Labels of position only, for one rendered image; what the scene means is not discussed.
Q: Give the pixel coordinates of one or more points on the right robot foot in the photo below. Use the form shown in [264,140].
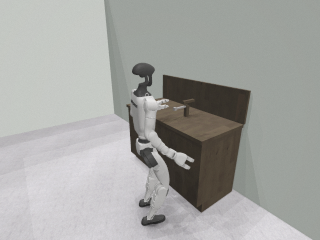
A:
[156,220]

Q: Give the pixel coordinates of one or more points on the robot head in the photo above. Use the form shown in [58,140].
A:
[144,70]

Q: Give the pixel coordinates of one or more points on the tap lever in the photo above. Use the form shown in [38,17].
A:
[176,108]

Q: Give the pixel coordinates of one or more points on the robot right forearm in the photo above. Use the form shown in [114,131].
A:
[157,143]

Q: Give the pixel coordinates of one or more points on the right robot hand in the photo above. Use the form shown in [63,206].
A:
[181,158]

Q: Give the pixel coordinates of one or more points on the left robot hand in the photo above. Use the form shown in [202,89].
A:
[162,106]

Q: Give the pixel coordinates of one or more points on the counter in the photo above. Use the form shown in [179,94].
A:
[207,130]

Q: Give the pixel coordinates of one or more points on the robot right upper arm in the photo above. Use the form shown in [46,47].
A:
[150,107]

